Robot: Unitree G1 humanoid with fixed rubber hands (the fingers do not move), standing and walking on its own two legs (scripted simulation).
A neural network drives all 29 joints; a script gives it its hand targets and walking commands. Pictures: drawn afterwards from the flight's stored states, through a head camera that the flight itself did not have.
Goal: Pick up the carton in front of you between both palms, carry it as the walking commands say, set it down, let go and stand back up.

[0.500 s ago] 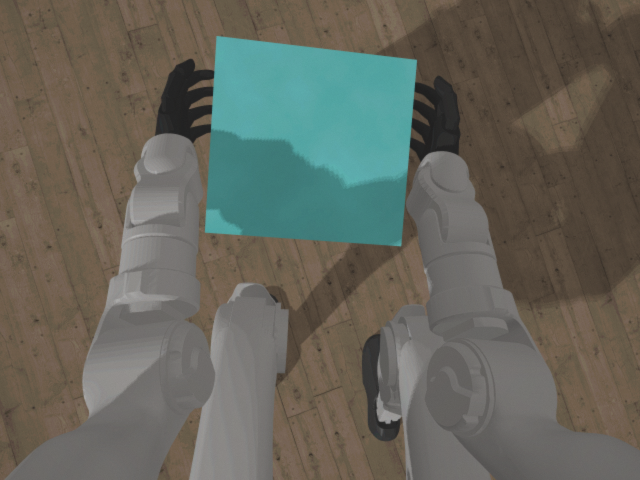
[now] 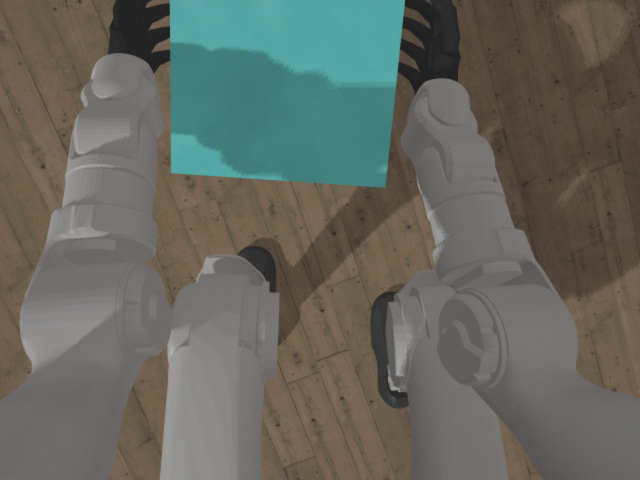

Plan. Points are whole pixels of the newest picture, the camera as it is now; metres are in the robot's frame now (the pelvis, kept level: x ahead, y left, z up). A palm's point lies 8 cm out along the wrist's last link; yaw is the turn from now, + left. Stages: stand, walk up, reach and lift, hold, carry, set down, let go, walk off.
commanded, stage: set down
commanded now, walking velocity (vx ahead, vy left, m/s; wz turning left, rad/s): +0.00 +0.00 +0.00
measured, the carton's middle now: (287, 94) +0.50 +0.13 -0.25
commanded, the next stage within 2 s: none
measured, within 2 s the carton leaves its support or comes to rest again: rests again in 0.18 s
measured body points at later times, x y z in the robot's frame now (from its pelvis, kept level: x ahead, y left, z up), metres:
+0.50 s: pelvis -0.01 -0.01 -0.02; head +0.34 +0.06 +0.26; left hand +0.50 +0.28 -0.18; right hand +0.54 -0.03 -0.17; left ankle +0.14 +0.13 -0.36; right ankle +0.10 -0.13 -0.36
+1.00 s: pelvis -0.01 -0.01 -0.02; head +0.35 +0.06 +0.25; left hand +0.50 +0.28 -0.19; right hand +0.54 -0.03 -0.18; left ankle +0.14 +0.13 -0.36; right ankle +0.10 -0.13 -0.36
